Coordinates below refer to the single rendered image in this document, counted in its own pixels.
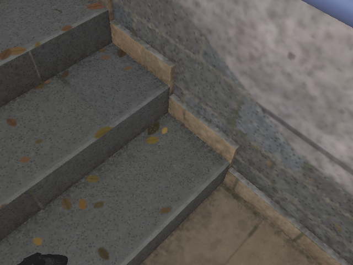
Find stairs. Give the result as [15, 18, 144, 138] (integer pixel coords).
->
[0, 0, 230, 265]

